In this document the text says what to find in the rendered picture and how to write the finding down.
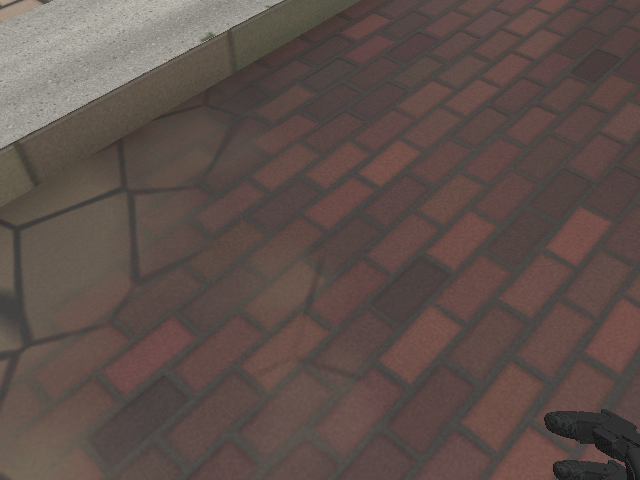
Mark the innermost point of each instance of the right robot hand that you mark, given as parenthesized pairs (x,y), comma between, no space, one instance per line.
(611,434)

